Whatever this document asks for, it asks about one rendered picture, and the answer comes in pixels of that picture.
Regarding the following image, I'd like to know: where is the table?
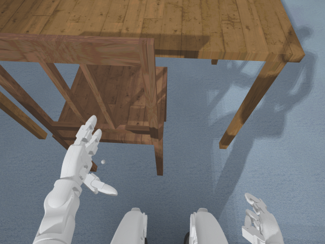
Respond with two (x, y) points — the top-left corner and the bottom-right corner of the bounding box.
(0, 0), (305, 149)

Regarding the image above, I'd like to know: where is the chair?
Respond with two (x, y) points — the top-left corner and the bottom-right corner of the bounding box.
(0, 33), (168, 176)

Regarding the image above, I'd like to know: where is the right robot shin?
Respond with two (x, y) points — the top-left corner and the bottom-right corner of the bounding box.
(189, 208), (208, 244)

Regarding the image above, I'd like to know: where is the right robot hand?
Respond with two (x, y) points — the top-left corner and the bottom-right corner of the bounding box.
(242, 193), (284, 244)

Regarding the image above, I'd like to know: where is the robot right thigh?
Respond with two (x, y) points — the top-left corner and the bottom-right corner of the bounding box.
(190, 211), (229, 244)

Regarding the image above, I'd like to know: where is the left robot hand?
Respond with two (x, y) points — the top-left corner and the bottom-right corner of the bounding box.
(60, 115), (118, 196)

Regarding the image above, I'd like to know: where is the left robot forearm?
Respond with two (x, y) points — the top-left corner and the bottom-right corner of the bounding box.
(33, 178), (82, 244)

